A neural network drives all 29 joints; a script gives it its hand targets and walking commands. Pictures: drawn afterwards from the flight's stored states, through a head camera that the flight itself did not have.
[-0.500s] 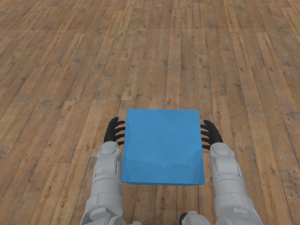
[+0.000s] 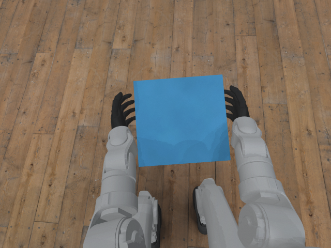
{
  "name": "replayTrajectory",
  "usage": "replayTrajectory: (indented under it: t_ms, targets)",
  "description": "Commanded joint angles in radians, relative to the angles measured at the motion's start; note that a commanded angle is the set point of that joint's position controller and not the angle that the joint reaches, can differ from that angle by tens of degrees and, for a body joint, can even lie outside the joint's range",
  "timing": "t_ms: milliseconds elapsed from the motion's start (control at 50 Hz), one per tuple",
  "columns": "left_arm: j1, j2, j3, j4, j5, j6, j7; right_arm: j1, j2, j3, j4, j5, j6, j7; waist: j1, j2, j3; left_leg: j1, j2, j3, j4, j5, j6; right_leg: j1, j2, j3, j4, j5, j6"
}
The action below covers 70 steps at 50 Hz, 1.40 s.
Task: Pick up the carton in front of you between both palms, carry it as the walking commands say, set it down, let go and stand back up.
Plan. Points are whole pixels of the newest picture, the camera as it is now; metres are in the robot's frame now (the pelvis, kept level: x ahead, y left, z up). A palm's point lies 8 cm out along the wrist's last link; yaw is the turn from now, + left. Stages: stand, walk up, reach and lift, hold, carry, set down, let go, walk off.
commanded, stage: set down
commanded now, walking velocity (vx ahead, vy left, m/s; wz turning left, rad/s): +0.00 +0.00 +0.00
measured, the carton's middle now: (178, 123) +0.44 -0.04 -0.16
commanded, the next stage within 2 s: none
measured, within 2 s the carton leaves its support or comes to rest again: rests again in 1.70 s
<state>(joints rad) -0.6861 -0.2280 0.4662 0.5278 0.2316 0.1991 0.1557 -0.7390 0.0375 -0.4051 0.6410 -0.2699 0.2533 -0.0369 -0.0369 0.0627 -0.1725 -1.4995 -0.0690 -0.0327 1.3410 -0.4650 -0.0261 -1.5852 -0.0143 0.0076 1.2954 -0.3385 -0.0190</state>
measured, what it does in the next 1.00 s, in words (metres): lowers itself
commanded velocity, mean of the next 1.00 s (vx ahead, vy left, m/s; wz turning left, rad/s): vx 0.00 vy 0.00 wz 0.00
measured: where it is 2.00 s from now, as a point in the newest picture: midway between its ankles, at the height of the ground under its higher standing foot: (178, 227)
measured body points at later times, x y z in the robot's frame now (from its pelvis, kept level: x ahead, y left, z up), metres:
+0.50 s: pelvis -0.01 +0.01 -0.12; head +0.26 -0.05 +0.23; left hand +0.47 +0.08 -0.22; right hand +0.44 -0.22 -0.24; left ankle +0.07 +0.13 -0.58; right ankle +0.11 -0.11 -0.58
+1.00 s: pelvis -0.03 +0.01 -0.22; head +0.31 -0.05 +0.06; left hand +0.49 +0.07 -0.38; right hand +0.47 -0.23 -0.39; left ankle +0.06 +0.13 -0.58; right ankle +0.11 -0.11 -0.58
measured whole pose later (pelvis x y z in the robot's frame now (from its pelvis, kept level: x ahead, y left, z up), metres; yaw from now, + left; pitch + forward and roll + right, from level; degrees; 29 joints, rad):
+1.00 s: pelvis -0.03 +0.01 -0.22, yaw +1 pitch +42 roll +3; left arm -1.19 0.00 0.32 0.81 0.02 0.14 0.26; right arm -1.22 -0.27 -0.24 0.92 -0.02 0.20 -0.07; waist -0.08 0.09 0.14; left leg -2.24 -0.15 0.00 2.12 -0.61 -0.05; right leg -2.35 -0.01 0.04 2.03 -0.42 0.01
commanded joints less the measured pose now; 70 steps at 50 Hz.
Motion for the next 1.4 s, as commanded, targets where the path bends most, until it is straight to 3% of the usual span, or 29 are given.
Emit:
replayTrajectory:
  t_ms: [0, 100, 240, 420, 560, 880, 1020, 1080, 1380]
  targets:
    - [-0.628, -0.830, -0.575, 0.114, -0.092, 0.015, -0.281, -0.559, 0.847, 0.513, 0.023, 0.113, -0.013, 0.252, -0.065, -0.060, -0.804, -0.022, -0.138, 0.044, -0.082, -0.019, -0.013, 0.709, 0.129, 0.059, -0.068, 0.000, 0.012]
    - [-0.682, -0.824, -0.527, 0.171, -0.093, 0.015, -0.269, -0.658, 0.858, 0.543, 0.006, 0.152, -0.009, 0.242, -0.046, -0.098, -0.869, -0.116, -0.152, 0.058, 0.015, -0.028, -0.006, 0.654, 0.129, 0.056, 0.009, -0.021, 0.030]
    - [-0.719, -0.792, -0.493, 0.201, -0.103, -0.003, -0.243, -0.710, 0.838, 0.550, 0.023, 0.181, -0.023, 0.237, -0.031, -0.153, -0.916, -0.193, -0.161, 0.065, 0.120, 0.013, 0.002, 0.550, 0.135, 0.026, 0.130, 0.091, 0.049]
    - [-0.786, -0.767, -0.557, 0.182, -0.155, -0.034, -0.211, -0.733, 0.741, 0.511, 0.041, 0.194, -0.061, 0.228, -0.082, -0.090, -0.969, -0.262, -0.167, 0.072, 0.242, 0.063, -0.013, 0.383, 0.138, -0.015, 0.289, 0.216, 0.041]
    - [-0.854, -0.733, -0.606, 0.156, -0.190, -0.046, -0.179, -0.806, 0.660, 0.504, 0.020, 0.226, -0.077, 0.231, -0.106, -0.044, -1.009, -0.279, -0.169, 0.081, 0.335, 0.077, -0.024, 0.271, 0.127, -0.036, 0.392, 0.221, 0.039]
    - [-1.064, -0.629, -0.579, 0.244, -0.245, -0.061, -0.160, -1.033, 0.519, 0.496, 0.131, 0.313, -0.101, 0.235, -0.120, -0.055, -0.915, -0.363, -0.159, 0.096, 0.546, 0.025, -0.007, 0.106, 0.087, -0.049, 0.585, 0.139, 0.034]
    - [-1.141, -0.651, -0.660, 0.176, -0.321, -0.078, -0.164, -1.115, 0.523, 0.559, 0.056, 0.384, -0.124, 0.219, -0.146, -0.059, -1.081, -0.307, -0.157, 0.109, 0.625, 0.097, -0.009, 0.238, 0.083, -0.062, 0.656, 0.253, 0.037]
    - [-1.129, -0.658, -0.644, 0.211, -0.310, -0.071, -0.176, -1.072, 0.537, 0.544, 0.104, 0.382, -0.116, 0.224, -0.147, -0.016, -0.947, -0.379, -0.155, 0.114, 0.634, 0.060, -0.009, 0.164, 0.084, -0.046, 0.659, 0.225, 0.029]
    - [-1.068, -0.553, -0.445, 0.421, -0.199, -0.064, -0.213, -1.019, 0.460, 0.407, 0.330, 0.309, -0.119, 0.268, -0.125, 0.014, -0.618, -0.517, -0.148, 0.093, 0.625, -0.042, 0.014, -0.081, 0.069, -0.029, 0.673, 0.078, -0.001]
